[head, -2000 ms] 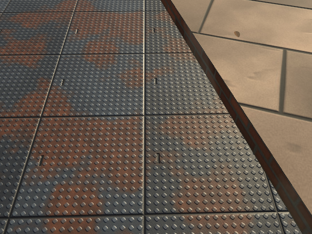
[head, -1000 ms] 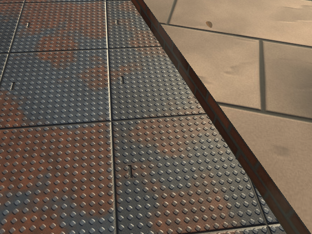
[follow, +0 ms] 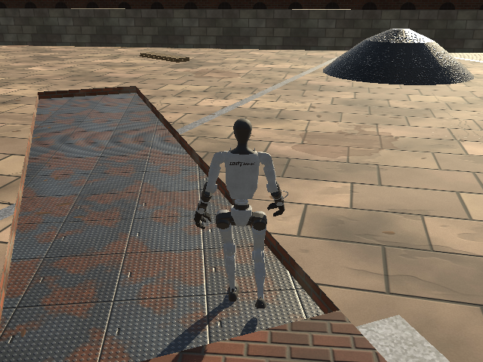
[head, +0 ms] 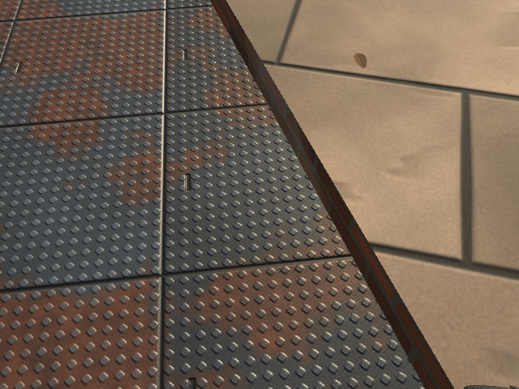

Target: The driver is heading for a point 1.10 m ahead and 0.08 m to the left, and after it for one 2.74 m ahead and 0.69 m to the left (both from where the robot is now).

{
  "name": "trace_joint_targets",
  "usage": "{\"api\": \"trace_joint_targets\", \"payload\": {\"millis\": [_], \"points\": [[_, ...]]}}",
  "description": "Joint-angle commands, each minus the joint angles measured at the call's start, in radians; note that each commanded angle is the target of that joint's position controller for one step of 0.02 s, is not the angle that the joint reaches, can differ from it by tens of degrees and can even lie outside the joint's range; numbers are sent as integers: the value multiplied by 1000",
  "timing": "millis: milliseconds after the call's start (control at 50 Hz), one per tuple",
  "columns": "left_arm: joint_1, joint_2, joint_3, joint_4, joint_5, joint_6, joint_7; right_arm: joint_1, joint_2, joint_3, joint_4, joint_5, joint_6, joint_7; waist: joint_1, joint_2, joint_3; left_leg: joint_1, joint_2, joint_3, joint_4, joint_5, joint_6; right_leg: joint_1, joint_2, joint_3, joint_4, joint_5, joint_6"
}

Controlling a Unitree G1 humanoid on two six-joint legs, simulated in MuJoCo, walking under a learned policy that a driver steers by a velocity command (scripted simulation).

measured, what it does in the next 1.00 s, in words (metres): walks ahead: right foot, then left foot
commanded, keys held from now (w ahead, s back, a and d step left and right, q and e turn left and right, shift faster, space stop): w+q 0.46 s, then w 0.20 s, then w+e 0.04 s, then e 0.30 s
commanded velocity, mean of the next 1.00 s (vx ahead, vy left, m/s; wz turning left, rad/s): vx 0.43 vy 0.00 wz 0.29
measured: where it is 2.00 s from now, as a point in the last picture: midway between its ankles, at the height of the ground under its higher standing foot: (253, 339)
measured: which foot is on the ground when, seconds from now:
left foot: down 0.00-0.36, up 0.38-0.84, down 0.86-1.00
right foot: up 0.00-0.34, down 0.36-0.86, up 0.88-1.00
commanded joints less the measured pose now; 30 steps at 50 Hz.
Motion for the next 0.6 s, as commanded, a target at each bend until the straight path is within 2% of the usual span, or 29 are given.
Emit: {"api": "trace_joint_targets", "payload": {"millis": [20, 40, 80, 100, 160, 200, 240, 280, 320, 340, 360, 380, 400, 420, 440, 460, 480, 500, 540, 600], "points": [[-80, 133, 29, -132, 26, -47, 2, 102, -114, -40, -44, 1, -16, -13, -27, -60, -140, 472, 300, -496, -329, 117, 205, -445, -77, 98, -31, 94, -3], [-57, 135, 32, -130, 31, -31, 1, 73, -110, -36, -59, -10, -16, -17, 5, -24, -119, 372, 278, -458, -354, 181, 200, -379, -93, 98, -56, 116, 10], [-40, 121, 30, -130, 43, -6, 6, 67, -111, -37, -49, -5, -22, -23, 27, 3, -99, 262, 253, -394, -373, 294, 201, -339, -98, 68, -124, 148, 46], [-64, 103, 23, -143, 47, 1, 7, 81, -118, -38, -37, -3, -23, -31, 28, 6, -90, 218, 241, -359, -376, 328, 198, -334, -92, 53, -176, 177, 60], [-204, 63, 4, -182, 47, 3, 6, 125, -141, -44, -11, 6, -13, -49, -18, 34, -62, 148, 172, -279, -355, 288, 145, -298, -51, 23, -432, 385, 80], [-282, 48, -5, -197, 36, -1, -3, 162, -148, -46, 7, 12, -4, -52, -56, 64, -65, 126, 143, -270, -331, 195, 110, -218, -5, 8, -604, 511, 77], [-329, 72, 1, -212, 20, -6, -11, 198, -160, -49, 21, 13, -2, -48, -79, 84, -73, 156, 164, -325, -313, 110, 101, -174, 24, 18, -679, 532, 78], [-336, 106, 13, -220, 12, -14, -17, 222, -150, -48, 31, 20, -1, -47, -75, 103, -77, 239, 195, -402, -258, 60, 90, -165, 30, 50, -743, 473, 61], [-292, 136, 29, -212, 6, -27, -19, 217, -145, -49, 30, 14, 2, -51, -43, 133, -84, 304, 222, -464, -192, 69, 72, -116, 29, 61, -778, 377, 29], [-217, 148, 41, -193, 7, -34, -17, 200, -130, -45, 21, 12, 3, -52, 3, 142, -111, 307, 203, -461, -136, 114, 49, -18, 29, 47, -818, 372, 2], [-104, 182, 55, -176, 21, -41, -13, 188, -85, -30, 6, 4, -1, -48, 59, 115, -199, 256, 156, -411, 31, 135, 14, 176, -46, 98, -805, 363, -44], [48, 245, 70, -162, 40, -40, -5, 212, -27, -11, -23, -7, -2, -49, 94, -32, -341, 58, 63, -293, 333, -72, -40, 478, -236, 336, -817, 269, -126], [107, 285, 82, -119, 40, -30, -20, 339, -32, -3, -39, 25, -8, -52, 39, -372, -413, -234, 9, -225, 598, -421, -82, 652, -416, 794, -921, 25, -264], [56, 180, 59, -149, 21, -26, -20, 323, -131, -22, -10, 30, -3, -56, 58, -230, -314, -323, 81, -247, 711, -343, -99, 585, -399, 769, -956, -134, -241], [12, 129, 44, -158, 19, -17, -13, 222, -167, -32, -23, 16, 4, -56, 77, -142, -198, -334, 114, -211, 728, -245, -106, 465, -351, 584, -959, -63, -192], [-33, 118, 37, -160, 29, -8, -11, 173, -154, -33, -35, 3, 7, -57, 59, -79, -142, -297, 146, -187, 698, -177, -107, 351, -304, 460, -971, 80, -166], [-43, 101, 30, -146, 33, -5, -11, 138, -136, -33, -48, -5, 6, -54, 47, -72, -91, -274, 167, -190, 652, -135, -106, 270, -267, 382, -993, 193, -163], [-45, 91, 24, -135, 37, -8, -12, 141, -112, -30, -51, 0, 7, -49, 28, -84, -73, -232, 182, -184, 619, -116, -102, 219, -234, 313, -1018, 249, -155], [-29, 88, 24, -103, 29, -16, -18, 156, -69, -20, -42, 6, 12, -45, 14, -103, -65, -209, 182, -163, 554, -109, -103, 190, -213, 241, -1054, 316, -172], [-15, 127, 35, -64, 17, -19, -21, 95, -49, -10, -58, -5, 10, -44, 10, -81, -40, -248, 189, -151, 403, -41, -116, 198, -222, 169, -1087, 442, -199]]}}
